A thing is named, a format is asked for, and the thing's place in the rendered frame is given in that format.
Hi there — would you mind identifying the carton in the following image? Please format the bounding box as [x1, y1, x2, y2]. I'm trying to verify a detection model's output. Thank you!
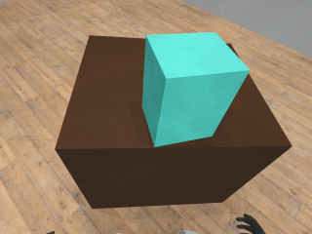
[141, 32, 250, 147]

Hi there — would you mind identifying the robot right hand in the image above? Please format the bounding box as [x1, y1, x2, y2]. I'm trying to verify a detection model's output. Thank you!
[236, 214, 266, 234]

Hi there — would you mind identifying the pedestal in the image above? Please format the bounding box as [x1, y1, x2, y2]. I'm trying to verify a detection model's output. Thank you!
[55, 35, 292, 209]

